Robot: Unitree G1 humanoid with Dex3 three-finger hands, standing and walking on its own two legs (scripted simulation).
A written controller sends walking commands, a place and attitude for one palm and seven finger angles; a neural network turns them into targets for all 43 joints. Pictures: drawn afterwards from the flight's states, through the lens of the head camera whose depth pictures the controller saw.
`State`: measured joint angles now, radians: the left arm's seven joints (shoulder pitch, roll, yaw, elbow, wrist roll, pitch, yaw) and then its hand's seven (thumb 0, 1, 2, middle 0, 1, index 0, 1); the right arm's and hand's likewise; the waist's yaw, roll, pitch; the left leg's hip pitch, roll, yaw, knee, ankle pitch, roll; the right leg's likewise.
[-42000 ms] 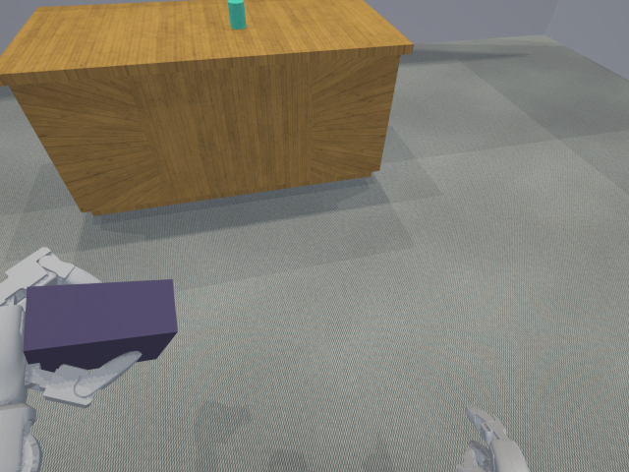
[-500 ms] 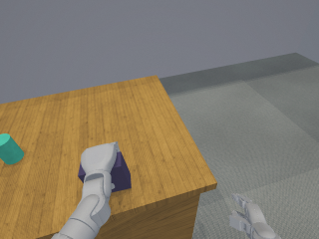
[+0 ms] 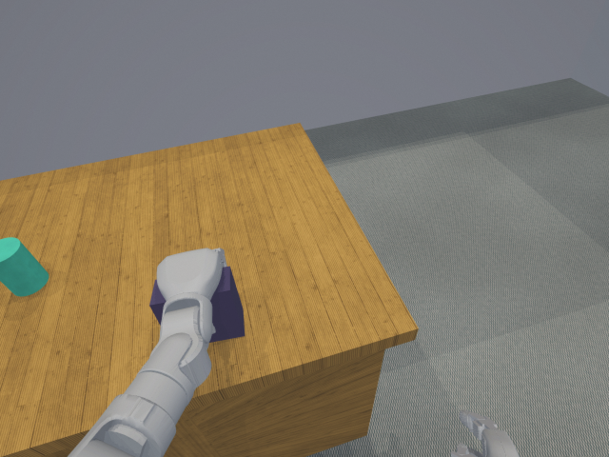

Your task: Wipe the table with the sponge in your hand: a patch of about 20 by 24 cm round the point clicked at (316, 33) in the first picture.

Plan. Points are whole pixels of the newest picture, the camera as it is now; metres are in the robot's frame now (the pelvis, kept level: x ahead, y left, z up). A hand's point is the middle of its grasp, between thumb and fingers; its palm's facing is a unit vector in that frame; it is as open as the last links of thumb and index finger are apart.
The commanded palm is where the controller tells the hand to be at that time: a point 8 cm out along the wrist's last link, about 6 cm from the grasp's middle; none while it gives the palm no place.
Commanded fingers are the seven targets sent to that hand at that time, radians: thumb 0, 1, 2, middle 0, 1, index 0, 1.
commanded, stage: wipe forward along the middle lane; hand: left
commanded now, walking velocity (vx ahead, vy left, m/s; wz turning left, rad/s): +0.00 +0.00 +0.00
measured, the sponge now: (204, 316) +0.33 +0.20 -0.02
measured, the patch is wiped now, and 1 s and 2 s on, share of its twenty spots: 0.95 0.95 0.95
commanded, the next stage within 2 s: slide back across to the first lane in 1.18 s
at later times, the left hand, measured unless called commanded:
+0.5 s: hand (201, 266) +0.39 +0.22 +0.02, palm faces -0.10 +0.01 -1.00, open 9.5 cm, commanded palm +0.38 +0.22 +0.05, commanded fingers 0.00 0.10 1.30 -1.20 -1.60 -1.20 -1.60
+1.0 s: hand (194, 242) +0.44 +0.24 +0.02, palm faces -0.10 +0.01 -1.00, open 9.5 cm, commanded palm +0.43 +0.25 +0.05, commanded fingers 0.00 0.10 1.30 -1.20 -1.60 -1.20 -1.60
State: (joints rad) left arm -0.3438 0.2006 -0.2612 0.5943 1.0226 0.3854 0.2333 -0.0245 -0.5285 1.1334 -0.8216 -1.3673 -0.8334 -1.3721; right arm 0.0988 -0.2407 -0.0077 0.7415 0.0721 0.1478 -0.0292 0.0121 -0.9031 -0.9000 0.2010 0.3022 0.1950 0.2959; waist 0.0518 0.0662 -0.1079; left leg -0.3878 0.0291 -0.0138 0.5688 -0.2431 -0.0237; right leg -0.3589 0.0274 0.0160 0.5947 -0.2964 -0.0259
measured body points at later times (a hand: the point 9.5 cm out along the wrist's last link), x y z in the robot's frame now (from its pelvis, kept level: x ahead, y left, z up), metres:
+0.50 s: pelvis -0.03 -0.01 -0.01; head +0.00 -0.03 +0.44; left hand +0.39 +0.21 +0.08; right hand +0.08 -0.27 -0.15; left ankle +0.03 +0.14 -0.73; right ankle +0.01 -0.11 -0.73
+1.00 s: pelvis -0.01 +0.00 -0.02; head +0.04 -0.01 +0.43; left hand +0.44 +0.24 +0.08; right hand +0.06 -0.26 -0.15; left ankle +0.03 +0.14 -0.73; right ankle +0.01 -0.11 -0.73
